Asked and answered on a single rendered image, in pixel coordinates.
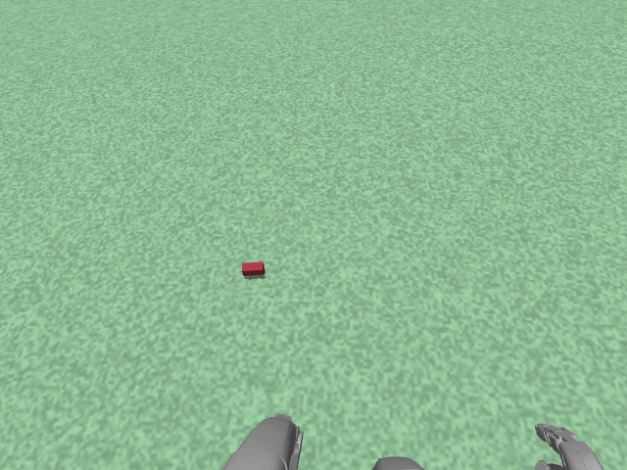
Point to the small box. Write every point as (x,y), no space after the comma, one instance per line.
(253,268)

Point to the right robot hand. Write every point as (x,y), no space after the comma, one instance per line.
(574,455)

